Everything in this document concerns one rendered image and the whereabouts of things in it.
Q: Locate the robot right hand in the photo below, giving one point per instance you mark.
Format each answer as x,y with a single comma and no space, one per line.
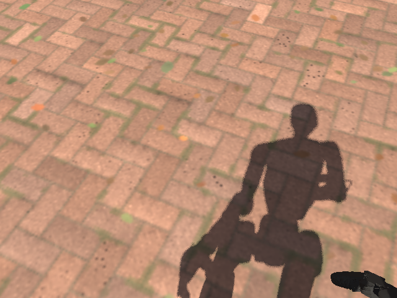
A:
369,284

